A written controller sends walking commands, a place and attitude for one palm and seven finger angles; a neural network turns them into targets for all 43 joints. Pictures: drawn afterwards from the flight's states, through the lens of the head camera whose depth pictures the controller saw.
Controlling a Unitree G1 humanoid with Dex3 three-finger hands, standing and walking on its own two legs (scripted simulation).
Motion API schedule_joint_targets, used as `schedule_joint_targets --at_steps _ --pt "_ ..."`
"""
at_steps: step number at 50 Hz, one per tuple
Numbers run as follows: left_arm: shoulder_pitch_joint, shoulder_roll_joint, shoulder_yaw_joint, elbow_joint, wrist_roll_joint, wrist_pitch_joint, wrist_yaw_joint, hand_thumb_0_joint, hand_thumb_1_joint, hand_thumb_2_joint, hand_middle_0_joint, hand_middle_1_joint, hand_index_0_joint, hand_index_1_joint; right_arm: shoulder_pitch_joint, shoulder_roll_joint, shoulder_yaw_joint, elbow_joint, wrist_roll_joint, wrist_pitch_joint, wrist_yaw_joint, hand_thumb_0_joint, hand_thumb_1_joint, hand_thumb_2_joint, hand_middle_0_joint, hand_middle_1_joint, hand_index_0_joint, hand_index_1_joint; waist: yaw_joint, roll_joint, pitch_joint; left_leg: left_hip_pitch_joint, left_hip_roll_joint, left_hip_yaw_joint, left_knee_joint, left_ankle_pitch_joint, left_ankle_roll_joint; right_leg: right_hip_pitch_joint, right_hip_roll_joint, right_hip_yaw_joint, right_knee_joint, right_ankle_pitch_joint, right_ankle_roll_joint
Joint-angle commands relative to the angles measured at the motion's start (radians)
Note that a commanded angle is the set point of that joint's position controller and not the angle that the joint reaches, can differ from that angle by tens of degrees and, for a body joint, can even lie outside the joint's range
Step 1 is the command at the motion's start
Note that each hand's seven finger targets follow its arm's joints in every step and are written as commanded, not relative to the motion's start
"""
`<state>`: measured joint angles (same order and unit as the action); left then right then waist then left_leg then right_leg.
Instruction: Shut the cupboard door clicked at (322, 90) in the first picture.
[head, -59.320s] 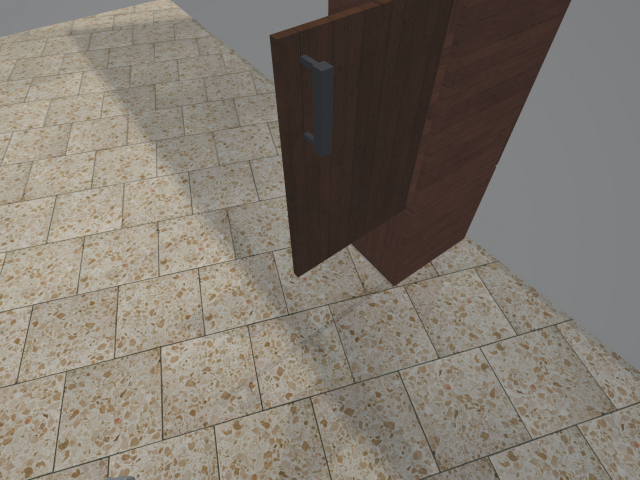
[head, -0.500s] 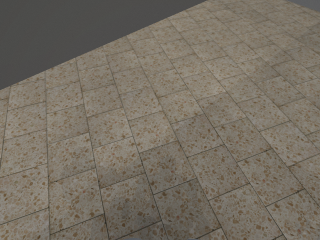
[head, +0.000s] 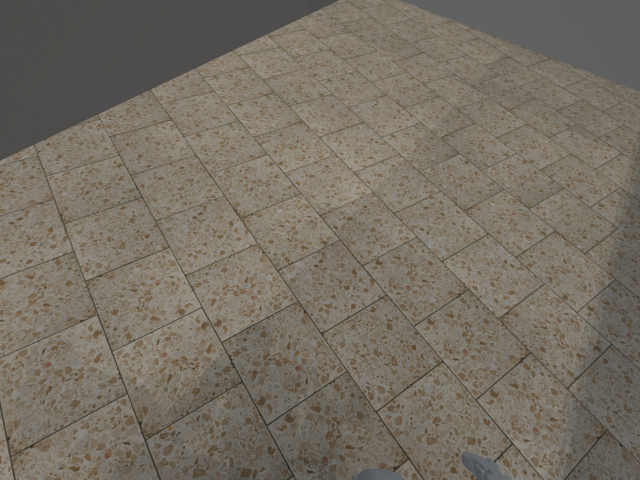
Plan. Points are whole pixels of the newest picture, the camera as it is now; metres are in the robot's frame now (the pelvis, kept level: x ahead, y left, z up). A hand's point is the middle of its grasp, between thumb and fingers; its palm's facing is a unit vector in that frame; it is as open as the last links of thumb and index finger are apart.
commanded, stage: turn to face it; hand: left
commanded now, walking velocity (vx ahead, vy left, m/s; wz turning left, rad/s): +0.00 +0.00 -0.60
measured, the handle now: out of the picture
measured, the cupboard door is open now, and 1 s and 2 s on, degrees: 26 26 26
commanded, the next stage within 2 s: none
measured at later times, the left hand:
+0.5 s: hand (231, 459) +0.16 +0.13 -0.15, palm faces -0.29 -0.92 -0.25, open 7.4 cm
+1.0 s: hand (245, 401) +0.24 +0.13 -0.17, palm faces -0.54 -0.81 -0.21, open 7.4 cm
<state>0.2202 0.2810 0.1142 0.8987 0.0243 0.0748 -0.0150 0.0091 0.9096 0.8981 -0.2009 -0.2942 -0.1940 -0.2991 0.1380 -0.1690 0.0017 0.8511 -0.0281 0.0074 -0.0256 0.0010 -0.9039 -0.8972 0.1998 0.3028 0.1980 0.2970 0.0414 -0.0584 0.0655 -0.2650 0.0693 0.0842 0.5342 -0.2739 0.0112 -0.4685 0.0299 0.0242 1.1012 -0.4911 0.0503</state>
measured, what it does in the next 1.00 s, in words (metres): steps on the spot, turning right: right foot, then left foot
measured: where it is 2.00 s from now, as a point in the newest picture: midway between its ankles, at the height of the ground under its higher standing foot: outside the picture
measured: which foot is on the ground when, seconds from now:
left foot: down 0.00-0.30, up 0.32-0.68, down 0.70-1.00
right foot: up 0.00-0.28, down 0.30-0.70, up 0.72-1.00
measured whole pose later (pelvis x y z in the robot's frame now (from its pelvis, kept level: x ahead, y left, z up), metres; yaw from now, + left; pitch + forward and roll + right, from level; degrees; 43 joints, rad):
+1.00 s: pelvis +0.05 -0.01 +0.00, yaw -36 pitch +1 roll -2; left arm 0.18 0.26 0.10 0.89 0.02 0.09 -0.04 0.01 0.91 0.90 -0.20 -0.29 -0.19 -0.30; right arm 0.22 -0.19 -0.02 0.88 -0.03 0.01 -0.03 0.00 -0.90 -0.90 0.20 0.30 0.20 0.30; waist 0.01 -0.01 0.09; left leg -0.22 0.13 0.20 0.50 -0.29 0.00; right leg -0.44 -0.03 -0.04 0.96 -0.45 0.06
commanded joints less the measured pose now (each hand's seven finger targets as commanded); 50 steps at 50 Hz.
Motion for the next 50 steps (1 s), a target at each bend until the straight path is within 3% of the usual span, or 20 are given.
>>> schedule_joint_targets --at_steps 1,9,11,13,14,15,16,17,18,21,29,33,34,35,36,37,39,42,45,50 --pt "0.009 0.04 0.0 -0.088 -0.003 -0.009 -0.018 0.0 0.9 0.9 -0.2 -0.3 -0.2 -0.3 0.053 -0.212 -0.066 -0.051 -0.002 -0.014 -0.022 0.0 -0.9 -0.9 0.2 0.3 0.2 0.3 -0.035 0.246 -0.086 0.143 0.242 -0.105 -0.198 0.409 0.112 -0.084 -0.057 -0.024 0.044 0.066 0.02" --pt "-0.075 0.02 -0.02 -0.12 0.0 -0.022 -0.025 0.0 0.9 0.9 -0.2 -0.3 -0.2 -0.3 0.128 -0.256 -0.094 -0.003 -0.003 -0.006 -0.007 0.0 -0.9 -0.9 0.2 0.3 0.2 0.3 -0.081 0.274 -0.106 0.192 0.291 -0.014 -0.121 0.474 0.113 0.045 -0.045 -0.12 -0.303 0.06 -0.006" --pt "-0.058 0.02 -0.019 -0.115 -0.003 -0.026 -0.024 0.0 0.9 0.9 -0.2 -0.3 -0.2 -0.3 0.111 -0.268 -0.098 0.0 -0.003 -0.004 -0.004 0.0 -0.9 -0.9 0.2 0.3 0.2 0.3 -0.061 0.286 -0.107 0.153 0.297 0.004 -0.088 0.436 0.093 0.119 -0.042 -0.122 -0.404 0.109 -0.024" --pt "0.019 0.055 -0.011 -0.089 -0.001 -0.036 -0.021 0.0 0.9 0.9 -0.2 -0.3 -0.2 -0.3 0.092 -0.269 -0.099 -0.001 0.007 -0.001 0.002 0.0 -0.9 -0.9 0.2 0.3 0.2 0.3 -0.014 0.211 -0.126 0.054 0.256 0.061 0.049 0.336 0.025 0.303 -0.04 -0.125 -0.612 0.301 -0.049" --pt "0.089 0.139 0.003 -0.072 0.007 -0.05 -0.01 0.0 0.9 0.9 -0.2 -0.3 -0.2 -0.3 0.096 -0.219 -0.093 -0.016 0.017 0.003 0.01 0.0 -0.9 -0.9 0.2 0.3 0.2 0.3 0.021 0.019 -0.164 -0.073 0.181 0.122 0.241 0.142 -0.038 0.447 -0.179 0.051 -0.729 0.436 -0.099" --pt "0.128 0.236 0.02 -0.058 0.008 -0.059 0.006 0.0 0.9 0.9 -0.2 -0.3 -0.2 -0.3 0.041 -0.143 -0.071 -0.065 0.016 0.006 0.014 0.0 -0.9 -0.9 0.2 0.3 0.2 0.3 0.047 -0.246 -0.124 -0.335 0.016 0.113 0.48 -0.366 -0.088 0.487 -0.4 0.388 -0.769 0.756 -0.216" --pt "0.152 0.249 0.017 -0.051 -0.006 -0.054 0.018 0.0 0.9 0.9 -0.2 -0.3 -0.2 -0.3 0.024 -0.178 -0.068 -0.069 0.016 0.022 0.003 0.0 -0.9 -0.9 0.2 0.3 0.2 0.3 0.055 -0.179 -0.136 -0.35 0.023 -0.037 0.619 -0.371 -0.077 0.427 -0.446 0.398 -0.774 0.751 -0.286" --pt "0.095 0.218 0.012 -0.067 -0.006 -0.05 0.024 0.0 0.9 0.9 -0.2 -0.3 -0.2 -0.3 0.02 -0.162 -0.071 -0.067 0.017 0.026 0.005 0.0 -0.9 -0.9 0.2 0.3 0.2 0.3 0.024 -0.119 -0.086 -0.404 0.041 -0.085 0.662 -0.297 -0.073 0.409 -0.396 0.326 -0.787 0.634 -0.28" --pt "0.036 0.186 0.013 -0.079 -0.003 -0.055 0.032 0.0 0.9 0.9 -0.2 -0.3 -0.2 -0.3 0.038 -0.168 -0.071 -0.054 0.014 0.021 0.0 0.0 -0.9 -0.9 0.2 0.3 0.2 0.3 -0.002 -0.231 -0.102 -0.44 0.047 -0.093 0.669 -0.254 -0.082 0.422 -0.355 0.349 -0.786 0.608 -0.262" --pt "-0.04 0.121 -0.012 -0.1 -0.008 -0.06 0.03 0.0 0.9 0.9 -0.2 -0.3 -0.2 -0.3 0.07 -0.174 -0.075 -0.014 0.012 0.023 0.01 0.0 -0.9 -0.9 0.2 0.3 0.2 0.3 -0.045 -0.084 -0.113 -0.316 0.042 -0.08 0.612 -0.111 -0.103 0.334 -0.259 0.192 -0.744 0.668 -0.225" --pt "0.009 0.146 0.004 -0.075 0.006 -0.056 0.023 0.0 0.9 0.9 -0.2 -0.3 -0.2 -0.3 0.034 -0.14 -0.074 -0.042 0.02 0.016 0.005 0.0 -0.9 -0.9 0.2 0.3 0.2 0.3 -0.021 -0.078 -0.105 -0.213 -0.024 -0.061 0.297 -0.162 -0.1 0.32 -0.251 0.311 -0.718 0.637 -0.25" --pt "-0.044 0.135 0.006 -0.082 -0.005 -0.045 0.022 0.0 0.9 0.9 -0.2 -0.3 -0.2 -0.3 0.121 -0.145 -0.071 -0.021 0.027 0.001 -0.006 0.0 -0.9 -0.9 0.2 0.3 0.2 0.3 -0.073 -0.094 -0.119 0.031 -0.049 -0.06 -0.022 0.015 -0.084 0.188 -0.189 0.326 -0.631 0.601 -0.176" --pt "-0.047 0.095 -0.003 -0.089 -0.011 -0.04 0.022 0.0 0.9 0.9 -0.2 -0.3 -0.2 -0.3 0.154 -0.18 -0.078 -0.009 0.024 -0.009 -0.008 0.0 -0.9 -0.9 0.2 0.3 0.2 0.3 -0.084 0.013 -0.142 0.152 0.025 -0.117 -0.158 0.077 -0.07 0.103 -0.112 0.264 -0.555 0.471 -0.124" --pt "-0.009 0.033 -0.014 -0.105 -0.022 -0.035 0.015 0.0 0.9 0.9 -0.2 -0.3 -0.2 -0.3 0.173 -0.279 -0.091 -0.014 0.008 -0.019 -0.013 0.0 -0.9 -0.9 0.2 0.3 0.2 0.3 -0.079 0.294 -0.164 0.268 0.258 -0.346 -0.229 0.196 0.011 -0.057 0.033 0.13 -0.375 0.125 -0.059" --pt "-0.03 0.04 -0.015 -0.116 -0.015 -0.036 0.013 0.0 0.9 0.9 -0.2 -0.3 -0.2 -0.3 0.196 -0.312 -0.095 -0.024 0.001 -0.013 -0.018 0.0 -0.9 -0.9 0.2 0.3 0.2 0.3 -0.093 0.357 -0.145 0.22 0.404 -0.441 -0.238 0.331 0.11 -0.089 0.031 0.027 -0.144 -0.145 -0.03" --pt "-0.032 0.055 -0.009 -0.119 -0.008 -0.036 0.008 0.0 0.9 0.9 -0.2 -0.3 -0.2 -0.3 0.176 -0.295 -0.087 -0.042 -0.007 -0.008 -0.019 0.0 -0.9 -0.9 0.2 0.3 0.2 0.3 -0.084 0.244 -0.122 0.12 0.404 -0.401 -0.232 0.315 0.151 -0.051 -0.014 0.048 -0.014 -0.124 -0.03" --pt "-0.008 0.069 0.005 -0.086 0.005 -0.021 -0.006 0.0 0.9 0.9 -0.2 -0.3 -0.2 -0.3 0.064 -0.241 -0.069 -0.065 -0.005 -0.015 -0.022 0.0 -0.9 -0.9 0.2 0.3 0.2 0.3 -0.034 0.261 -0.074 0.07 0.327 -0.284 -0.244 0.284 0.121 -0.09 -0.044 0.028 0.09 -0.025 -0.01" --pt "-0.023 0.041 -0.002 -0.084 -0.002 -0.014 -0.019 0.0 0.9 0.9 -0.2 -0.3 -0.2 -0.3 0.083 -0.217 -0.066 -0.054 -0.005 -0.015 -0.026 0.0 -0.9 -0.9 0.2 0.3 0.2 0.3 -0.044 0.235 -0.081 0.158 0.257 -0.122 -0.189 0.464 0.104 -0.105 -0.052 -0.01 0.064 0.045 0.01" --pt "-0.056 0.018 -0.01 -0.095 -0.005 -0.013 -0.023 0.0 0.9 0.9 -0.2 -0.3 -0.2 -0.3 0.143 -0.223 -0.077 -0.027 -0.002 -0.014 -0.026 0.0 -0.9 -0.9 0.2 0.3 0.2 0.3 -0.069 0.237 -0.122 0.26 0.267 -0.068 -0.15 0.563 0.117 -0.101 -0.061 -0.049 -0.04 0.043 0.013" --pt "-0.091 0.004 -0.018 -0.108 -0.002 -0.018 -0.026 0.0 0.9 0.9 -0.2 -0.3 -0.2 -0.3 0.147 -0.246 -0.093 -0.006 -0.005 -0.006 -0.013 0.0 -0.9 -0.9 0.2 0.3 0.2 0.3 -0.083 0.29 -0.108 0.211 0.287 0.002 -0.121 0.51 0.109 0.017 -0.051 -0.11 -0.261 0.051 -0.005"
